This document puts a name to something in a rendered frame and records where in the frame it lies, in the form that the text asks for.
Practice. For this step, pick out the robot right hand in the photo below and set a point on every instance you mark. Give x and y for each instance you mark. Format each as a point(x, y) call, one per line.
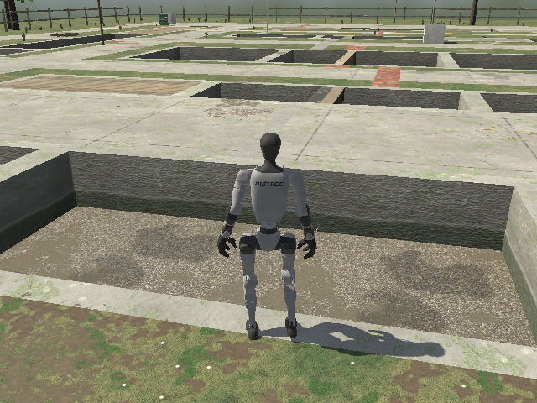
point(311, 245)

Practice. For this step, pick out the robot left hand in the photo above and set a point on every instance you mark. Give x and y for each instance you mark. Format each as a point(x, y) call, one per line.
point(221, 244)

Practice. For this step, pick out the robot left foot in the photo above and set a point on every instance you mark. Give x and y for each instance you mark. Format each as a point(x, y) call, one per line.
point(252, 333)

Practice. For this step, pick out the robot right foot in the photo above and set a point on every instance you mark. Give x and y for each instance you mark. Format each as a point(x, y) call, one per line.
point(291, 330)

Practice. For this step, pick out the right robot upper arm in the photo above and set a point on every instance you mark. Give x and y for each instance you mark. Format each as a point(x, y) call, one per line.
point(295, 178)

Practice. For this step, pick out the robot left forearm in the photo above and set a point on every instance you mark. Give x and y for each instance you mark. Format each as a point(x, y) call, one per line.
point(228, 223)

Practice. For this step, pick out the robot foot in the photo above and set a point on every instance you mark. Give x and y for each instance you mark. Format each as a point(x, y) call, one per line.
point(291, 330)
point(252, 333)

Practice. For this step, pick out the left robot upper arm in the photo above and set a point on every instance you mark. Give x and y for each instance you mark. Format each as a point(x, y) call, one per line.
point(243, 177)

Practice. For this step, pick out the robot right forearm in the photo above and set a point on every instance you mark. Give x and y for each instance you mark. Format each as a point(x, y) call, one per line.
point(306, 224)

